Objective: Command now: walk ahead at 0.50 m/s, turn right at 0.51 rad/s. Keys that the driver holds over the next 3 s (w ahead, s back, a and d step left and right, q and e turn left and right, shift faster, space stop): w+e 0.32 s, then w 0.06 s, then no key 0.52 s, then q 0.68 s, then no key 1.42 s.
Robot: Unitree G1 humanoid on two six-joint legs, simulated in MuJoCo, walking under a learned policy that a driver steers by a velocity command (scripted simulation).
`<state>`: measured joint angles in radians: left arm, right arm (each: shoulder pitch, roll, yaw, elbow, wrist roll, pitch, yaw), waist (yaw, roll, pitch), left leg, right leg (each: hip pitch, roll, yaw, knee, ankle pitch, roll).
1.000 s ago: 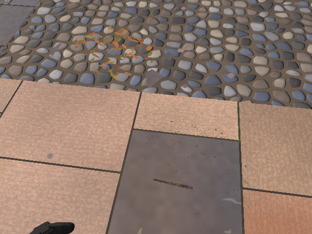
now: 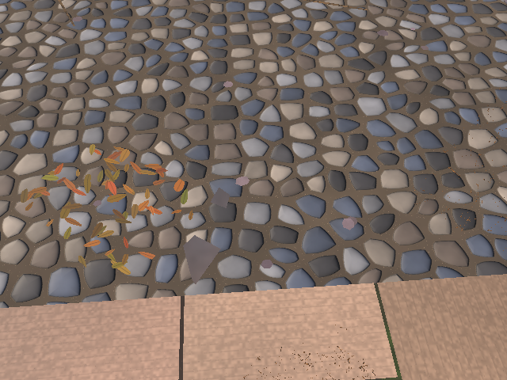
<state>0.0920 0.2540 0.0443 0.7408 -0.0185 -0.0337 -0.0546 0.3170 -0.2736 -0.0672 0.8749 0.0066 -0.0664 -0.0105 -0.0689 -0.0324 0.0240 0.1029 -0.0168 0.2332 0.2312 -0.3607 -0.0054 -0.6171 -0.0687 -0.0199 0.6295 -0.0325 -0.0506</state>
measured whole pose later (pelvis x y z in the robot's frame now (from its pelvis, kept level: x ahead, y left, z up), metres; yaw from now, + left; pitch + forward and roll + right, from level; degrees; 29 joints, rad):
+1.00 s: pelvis +0.41 -0.04 +0.00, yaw -16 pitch +0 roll +0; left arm 0.23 0.24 0.04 0.78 0.02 0.01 0.04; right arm 0.16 -0.24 -0.02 0.87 -0.01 -0.02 0.01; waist -0.02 0.01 0.02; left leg -0.30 -0.02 0.00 0.53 -0.22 0.01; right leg -0.25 -0.03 0.04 0.56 -0.30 0.03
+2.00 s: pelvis +0.42 -0.06 +0.01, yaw +8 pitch +0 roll +0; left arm 0.20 0.24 0.03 0.78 0.01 -0.02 0.01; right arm 0.19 -0.26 -0.05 0.77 0.00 0.04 -0.02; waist 0.02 -0.01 0.03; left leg -0.20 -0.01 -0.06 0.48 -0.28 -0.01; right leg -0.25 -0.02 0.03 0.50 -0.26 0.03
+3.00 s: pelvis +0.42 -0.04 +0.01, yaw +8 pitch -2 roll +0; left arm 0.23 0.22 0.02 1.09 0.00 0.00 0.05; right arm 0.24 -0.22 -0.01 1.04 0.00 0.00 -0.03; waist 0.01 0.00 0.04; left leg -0.17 -0.02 -0.05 0.49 -0.29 0.01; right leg -0.20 -0.03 0.04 0.49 -0.26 0.04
